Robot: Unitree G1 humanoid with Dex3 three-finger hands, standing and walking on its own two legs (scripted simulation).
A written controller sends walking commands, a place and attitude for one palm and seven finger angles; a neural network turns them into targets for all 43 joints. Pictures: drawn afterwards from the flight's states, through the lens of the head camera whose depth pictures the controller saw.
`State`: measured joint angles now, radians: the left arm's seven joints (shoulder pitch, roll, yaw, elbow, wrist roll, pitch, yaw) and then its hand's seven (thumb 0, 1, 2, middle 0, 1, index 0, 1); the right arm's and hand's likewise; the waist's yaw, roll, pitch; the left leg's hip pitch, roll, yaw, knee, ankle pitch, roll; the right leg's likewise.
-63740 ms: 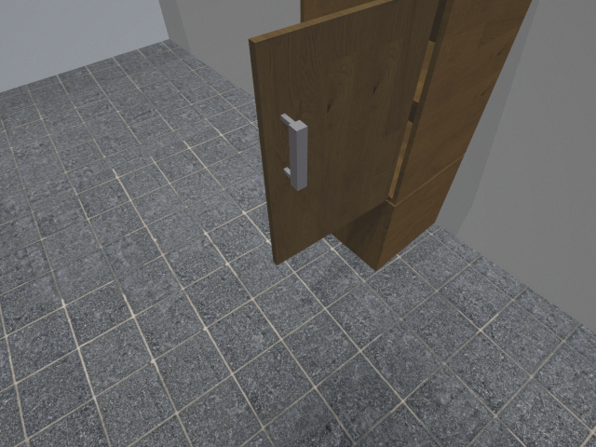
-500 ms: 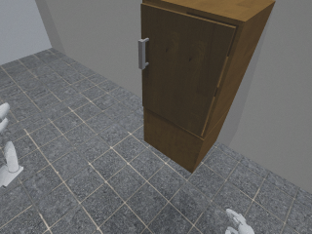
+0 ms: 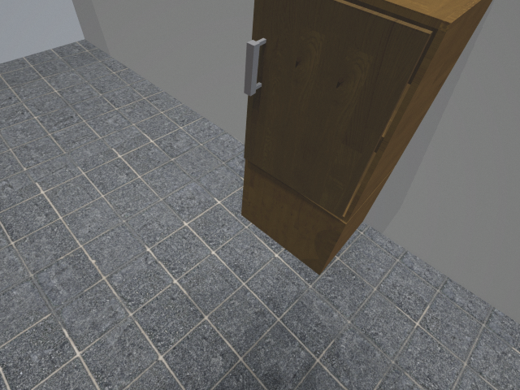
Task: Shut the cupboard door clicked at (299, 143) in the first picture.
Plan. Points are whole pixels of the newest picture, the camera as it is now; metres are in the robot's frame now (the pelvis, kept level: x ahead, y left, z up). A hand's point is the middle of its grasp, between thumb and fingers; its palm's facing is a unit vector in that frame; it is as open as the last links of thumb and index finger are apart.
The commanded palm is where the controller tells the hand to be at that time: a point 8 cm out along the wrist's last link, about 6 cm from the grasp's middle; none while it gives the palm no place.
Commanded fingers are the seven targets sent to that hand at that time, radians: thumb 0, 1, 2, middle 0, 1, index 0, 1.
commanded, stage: let the arm hang, fingers relaxed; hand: left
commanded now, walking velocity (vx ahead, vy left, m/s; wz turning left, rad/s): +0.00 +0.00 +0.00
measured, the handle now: (256, 67) +0.89 +0.07 +0.04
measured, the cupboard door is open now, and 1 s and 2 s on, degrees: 2 2 2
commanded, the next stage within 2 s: look to check the result in 0.64 s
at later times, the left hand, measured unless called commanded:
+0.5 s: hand out of the picture +0.00 +0.17 -0.17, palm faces +0.00 -0.98 -0.18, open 7.4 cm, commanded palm none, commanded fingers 0.00 0.90 0.90 -0.20 -0.30 -0.20 -0.30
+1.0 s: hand out of the picture +0.01 +0.19 -0.17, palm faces -0.03 -0.97 -0.23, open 7.4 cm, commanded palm none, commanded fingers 0.00 0.90 0.90 -0.20 -0.30 -0.20 -0.30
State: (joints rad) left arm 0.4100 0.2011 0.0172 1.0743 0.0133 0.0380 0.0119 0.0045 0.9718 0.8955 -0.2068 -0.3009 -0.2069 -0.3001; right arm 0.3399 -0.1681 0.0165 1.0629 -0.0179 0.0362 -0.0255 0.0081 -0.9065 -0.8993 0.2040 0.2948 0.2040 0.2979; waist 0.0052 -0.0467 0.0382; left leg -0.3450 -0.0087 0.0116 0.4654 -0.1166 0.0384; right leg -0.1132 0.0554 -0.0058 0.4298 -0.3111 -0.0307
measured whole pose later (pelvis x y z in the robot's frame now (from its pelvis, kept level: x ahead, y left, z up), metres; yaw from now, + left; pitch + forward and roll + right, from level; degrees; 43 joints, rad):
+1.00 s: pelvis +0.02 +0.00 +0.01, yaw -2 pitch -2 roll +0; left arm 0.30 0.20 0.01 1.14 0.01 0.00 0.03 0.01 0.91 0.90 -0.20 -0.30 -0.20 -0.30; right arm 0.24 -0.19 0.00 1.13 -0.01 0.01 -0.03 0.00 -0.91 -0.90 0.20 0.29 0.20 0.30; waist -0.01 0.00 0.05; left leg -0.24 -0.01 0.05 0.40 -0.13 0.03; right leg -0.02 0.04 0.04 0.36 -0.31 -0.03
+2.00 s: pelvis +0.03 -0.01 +0.00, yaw +17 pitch +2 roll -2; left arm 0.13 0.25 0.08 0.87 0.03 0.04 0.02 0.01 0.91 0.90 -0.20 -0.30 -0.20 -0.30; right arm 0.21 -0.22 -0.06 0.94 -0.03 0.06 0.00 0.00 -0.90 -0.90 0.21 0.30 0.21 0.30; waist -0.04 0.03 0.08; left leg -0.40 -0.05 -0.12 0.47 -0.12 0.03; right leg -0.40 -0.01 0.02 0.82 -0.43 0.05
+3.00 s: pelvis +0.09 -0.03 -0.01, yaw +58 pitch +1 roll +1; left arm 0.23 0.21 0.06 0.85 0.03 0.01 0.00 0.01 0.90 0.90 -0.21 -0.30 -0.21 -0.30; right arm 0.18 -0.22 -0.06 0.89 -0.02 0.06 0.04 0.01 -0.91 -0.90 0.20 0.29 0.20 0.30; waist -0.01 -0.04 0.10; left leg -0.30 0.02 0.09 0.66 -0.44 -0.02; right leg -0.26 -0.17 -0.23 0.63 -0.36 0.03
